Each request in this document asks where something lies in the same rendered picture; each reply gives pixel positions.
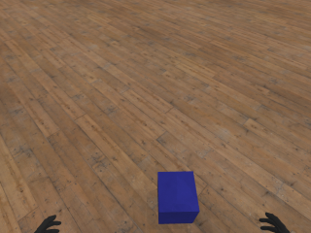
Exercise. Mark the robot left hand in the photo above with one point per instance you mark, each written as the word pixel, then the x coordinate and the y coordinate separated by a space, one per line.
pixel 48 222

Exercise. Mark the carton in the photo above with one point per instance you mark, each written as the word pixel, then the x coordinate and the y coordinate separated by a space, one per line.
pixel 177 200

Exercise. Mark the robot right hand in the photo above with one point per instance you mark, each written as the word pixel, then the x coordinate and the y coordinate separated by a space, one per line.
pixel 274 220

